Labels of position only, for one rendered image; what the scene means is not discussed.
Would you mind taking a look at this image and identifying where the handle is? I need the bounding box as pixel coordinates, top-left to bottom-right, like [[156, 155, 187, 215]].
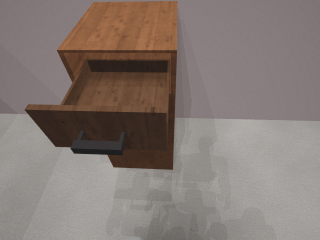
[[70, 130, 125, 156]]

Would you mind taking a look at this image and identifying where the drawer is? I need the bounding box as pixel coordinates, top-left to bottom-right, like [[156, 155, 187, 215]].
[[25, 59, 171, 151]]

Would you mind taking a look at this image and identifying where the cabinet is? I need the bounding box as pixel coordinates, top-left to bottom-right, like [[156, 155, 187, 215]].
[[57, 1, 178, 170]]

